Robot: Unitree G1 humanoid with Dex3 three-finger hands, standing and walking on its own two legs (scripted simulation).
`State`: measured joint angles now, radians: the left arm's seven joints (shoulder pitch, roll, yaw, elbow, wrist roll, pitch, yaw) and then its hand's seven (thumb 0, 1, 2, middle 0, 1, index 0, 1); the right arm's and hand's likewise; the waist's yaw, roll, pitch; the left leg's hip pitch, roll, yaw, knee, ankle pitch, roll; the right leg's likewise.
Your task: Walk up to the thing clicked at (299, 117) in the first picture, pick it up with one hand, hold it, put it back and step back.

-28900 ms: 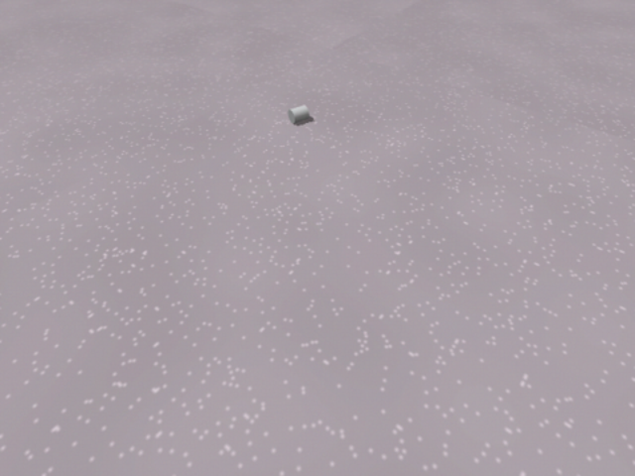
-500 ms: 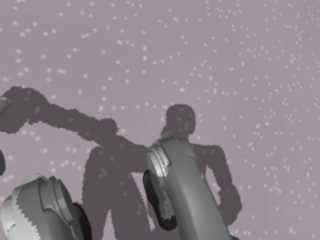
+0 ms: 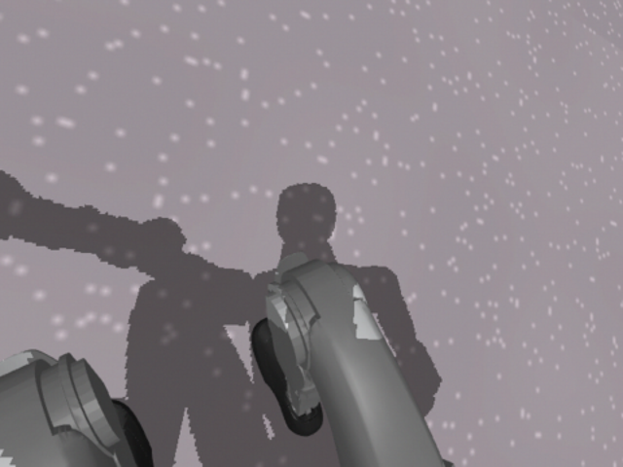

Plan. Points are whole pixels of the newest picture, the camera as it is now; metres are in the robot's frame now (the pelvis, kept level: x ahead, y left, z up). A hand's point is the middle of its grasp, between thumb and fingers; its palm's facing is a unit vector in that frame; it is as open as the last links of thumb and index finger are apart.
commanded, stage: rest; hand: left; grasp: from above
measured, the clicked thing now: out of the picture +0.49 +0.32 -0.25
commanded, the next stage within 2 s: open in 0.80 s
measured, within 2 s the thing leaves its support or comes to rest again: rests again in 0.92 s
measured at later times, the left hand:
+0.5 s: hand out of the picture +0.48 +0.32 -0.22, palm faces -0.28 -0.33 -0.90, open 10.4 cm
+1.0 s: hand out of the picture +0.48 +0.31 -0.23, palm faces -0.28 -0.33 -0.90, open 10.6 cm
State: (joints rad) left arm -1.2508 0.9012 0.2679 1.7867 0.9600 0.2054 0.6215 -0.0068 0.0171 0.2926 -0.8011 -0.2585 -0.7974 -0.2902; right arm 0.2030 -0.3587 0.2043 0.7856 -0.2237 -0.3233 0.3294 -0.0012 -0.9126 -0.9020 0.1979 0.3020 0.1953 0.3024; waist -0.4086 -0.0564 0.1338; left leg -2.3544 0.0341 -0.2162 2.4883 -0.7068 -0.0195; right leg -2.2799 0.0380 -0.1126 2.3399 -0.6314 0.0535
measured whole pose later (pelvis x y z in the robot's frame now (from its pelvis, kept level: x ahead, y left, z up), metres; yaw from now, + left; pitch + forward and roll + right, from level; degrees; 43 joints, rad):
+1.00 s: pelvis -0.01 +0.01 +0.01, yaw -2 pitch +29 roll -14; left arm -1.30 1.05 0.24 1.84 0.92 0.21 0.65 -0.01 -0.05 0.46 -0.72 -0.41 -0.71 -0.44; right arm 0.18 -0.38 0.32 0.70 -0.24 -0.34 0.33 0.00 -0.91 -0.90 0.20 0.30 0.20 0.30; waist -0.48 -0.11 0.23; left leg -2.33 0.04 -0.26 2.48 -0.69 -0.01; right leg -2.22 0.05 -0.15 2.29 -0.60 0.07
